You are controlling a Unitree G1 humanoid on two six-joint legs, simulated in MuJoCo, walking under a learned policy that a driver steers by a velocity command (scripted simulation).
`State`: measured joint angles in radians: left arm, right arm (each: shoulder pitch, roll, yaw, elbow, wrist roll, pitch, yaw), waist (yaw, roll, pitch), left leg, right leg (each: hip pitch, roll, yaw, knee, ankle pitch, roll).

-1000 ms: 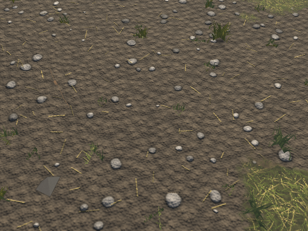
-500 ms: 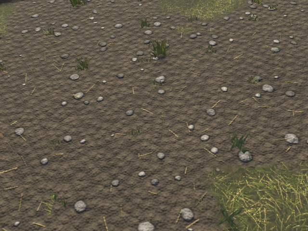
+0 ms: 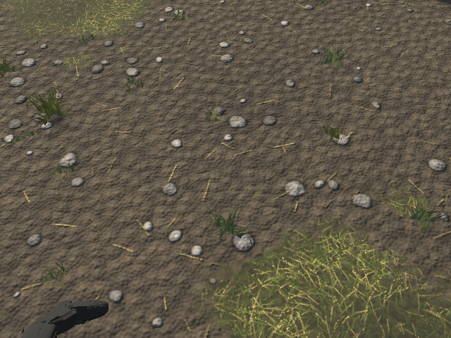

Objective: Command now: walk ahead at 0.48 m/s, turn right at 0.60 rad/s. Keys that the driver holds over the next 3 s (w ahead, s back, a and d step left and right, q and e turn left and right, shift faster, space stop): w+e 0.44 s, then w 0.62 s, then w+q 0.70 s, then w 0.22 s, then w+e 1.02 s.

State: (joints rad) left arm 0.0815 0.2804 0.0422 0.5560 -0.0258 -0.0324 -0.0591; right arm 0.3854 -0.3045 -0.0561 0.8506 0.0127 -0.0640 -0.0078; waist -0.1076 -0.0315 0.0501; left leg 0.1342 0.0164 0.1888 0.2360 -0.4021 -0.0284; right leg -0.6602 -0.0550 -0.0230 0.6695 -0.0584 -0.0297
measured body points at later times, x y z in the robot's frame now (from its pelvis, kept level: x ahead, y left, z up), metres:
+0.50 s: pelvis +0.31 -0.02 +0.01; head +0.33 -0.04 +0.45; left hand +0.43 +0.26 -0.09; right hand +0.47 -0.31 -0.06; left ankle +0.50 +0.07 -0.71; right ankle +0.18 -0.11 -0.72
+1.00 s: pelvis +0.56 -0.10 +0.01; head +0.59 -0.11 +0.46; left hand +0.88 +0.00 -0.05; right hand +0.43 -0.36 -0.11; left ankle +0.49 +0.06 -0.72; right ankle +0.65 -0.27 -0.71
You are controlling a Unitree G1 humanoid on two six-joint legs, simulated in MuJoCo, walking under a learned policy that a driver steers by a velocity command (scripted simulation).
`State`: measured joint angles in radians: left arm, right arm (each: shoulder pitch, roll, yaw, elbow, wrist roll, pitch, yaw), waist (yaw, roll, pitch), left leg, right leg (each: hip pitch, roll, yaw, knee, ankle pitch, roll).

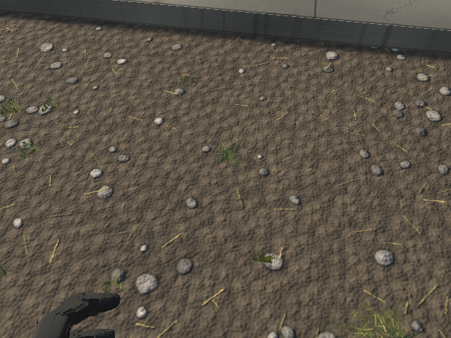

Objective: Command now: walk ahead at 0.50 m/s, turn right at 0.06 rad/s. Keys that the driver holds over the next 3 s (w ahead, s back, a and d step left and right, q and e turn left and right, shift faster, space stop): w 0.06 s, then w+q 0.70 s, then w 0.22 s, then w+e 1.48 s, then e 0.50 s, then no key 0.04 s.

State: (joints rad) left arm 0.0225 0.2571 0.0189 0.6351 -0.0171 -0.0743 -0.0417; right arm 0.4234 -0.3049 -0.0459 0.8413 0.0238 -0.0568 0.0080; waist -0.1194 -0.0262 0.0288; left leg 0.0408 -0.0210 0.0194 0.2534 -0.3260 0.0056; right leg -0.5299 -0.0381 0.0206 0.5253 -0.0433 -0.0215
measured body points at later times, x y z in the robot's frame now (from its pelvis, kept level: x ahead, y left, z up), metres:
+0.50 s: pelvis +0.27 -0.01 -0.01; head +0.30 +0.00 +0.44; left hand +0.25 +0.27 -0.13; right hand +0.51 -0.21 -0.10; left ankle +0.43 +0.14 -0.71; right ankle +0.15 -0.12 -0.74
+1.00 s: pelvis +0.56 +0.07 +0.00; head +0.58 +0.09 +0.45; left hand +0.65 +0.37 -0.09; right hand +0.72 -0.18 -0.10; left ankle +0.43 +0.12 -0.74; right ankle +0.77 +0.00 -0.71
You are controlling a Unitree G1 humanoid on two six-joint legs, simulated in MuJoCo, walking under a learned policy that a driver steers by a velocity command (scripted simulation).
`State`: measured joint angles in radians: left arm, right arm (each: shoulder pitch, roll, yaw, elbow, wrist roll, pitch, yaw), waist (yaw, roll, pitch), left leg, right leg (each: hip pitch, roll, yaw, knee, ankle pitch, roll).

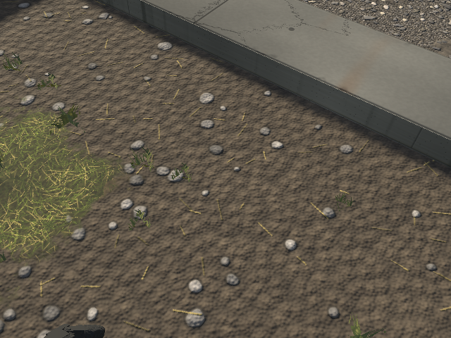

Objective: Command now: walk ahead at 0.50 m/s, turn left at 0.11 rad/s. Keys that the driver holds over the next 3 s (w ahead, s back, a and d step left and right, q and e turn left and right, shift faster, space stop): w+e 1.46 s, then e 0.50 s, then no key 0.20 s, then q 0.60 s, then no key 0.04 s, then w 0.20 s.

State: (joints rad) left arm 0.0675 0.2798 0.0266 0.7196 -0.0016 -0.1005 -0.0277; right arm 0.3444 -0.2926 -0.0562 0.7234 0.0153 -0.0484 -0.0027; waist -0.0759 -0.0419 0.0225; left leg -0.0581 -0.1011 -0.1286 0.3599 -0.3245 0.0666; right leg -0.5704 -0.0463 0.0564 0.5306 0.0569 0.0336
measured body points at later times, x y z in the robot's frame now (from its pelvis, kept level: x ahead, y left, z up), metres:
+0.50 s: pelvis +0.28 -0.04 +0.00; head +0.31 -0.06 +0.45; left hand +0.33 +0.24 -0.11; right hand +0.48 -0.30 -0.06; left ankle +0.46 +0.07 -0.71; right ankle +0.17 -0.13 -0.74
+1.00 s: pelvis +0.53 -0.10 -0.01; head +0.56 -0.13 +0.44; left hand +0.84 -0.02 -0.08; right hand +0.39 -0.37 -0.13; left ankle +0.46 +0.06 -0.74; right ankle +0.61 -0.30 -0.71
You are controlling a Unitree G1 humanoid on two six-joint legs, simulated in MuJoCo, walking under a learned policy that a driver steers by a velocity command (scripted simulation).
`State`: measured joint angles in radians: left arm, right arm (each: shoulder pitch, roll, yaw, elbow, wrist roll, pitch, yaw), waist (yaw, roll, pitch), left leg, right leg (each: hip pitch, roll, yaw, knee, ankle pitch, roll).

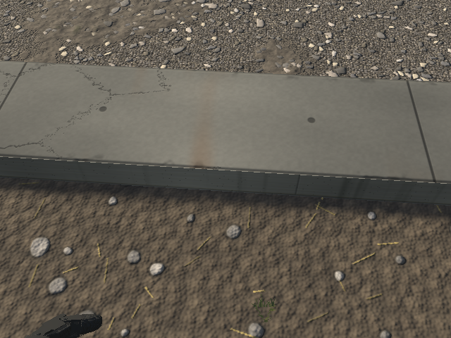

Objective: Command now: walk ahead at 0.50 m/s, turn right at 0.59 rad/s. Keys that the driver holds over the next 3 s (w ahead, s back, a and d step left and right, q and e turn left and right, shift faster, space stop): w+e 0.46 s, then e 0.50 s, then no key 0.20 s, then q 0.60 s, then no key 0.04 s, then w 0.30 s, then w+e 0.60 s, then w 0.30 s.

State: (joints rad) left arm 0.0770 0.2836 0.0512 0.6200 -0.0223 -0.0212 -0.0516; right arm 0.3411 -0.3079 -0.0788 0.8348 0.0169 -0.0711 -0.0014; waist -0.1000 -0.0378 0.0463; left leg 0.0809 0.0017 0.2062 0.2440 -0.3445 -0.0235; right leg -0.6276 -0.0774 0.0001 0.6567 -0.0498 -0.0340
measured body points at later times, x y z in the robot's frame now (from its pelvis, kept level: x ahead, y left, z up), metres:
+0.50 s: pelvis +0.29 -0.03 +0.00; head +0.31 -0.05 +0.45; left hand +0.41 +0.25 -0.10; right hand +0.45 -0.32 -0.07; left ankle +0.48 +0.06 -0.71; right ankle +0.17 -0.11 -0.73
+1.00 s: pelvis +0.43 -0.07 +0.00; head +0.45 -0.10 +0.45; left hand +0.74 +0.05 -0.06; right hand +0.36 -0.38 -0.11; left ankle +0.48 +0.06 -0.73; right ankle +0.40 -0.19 -0.73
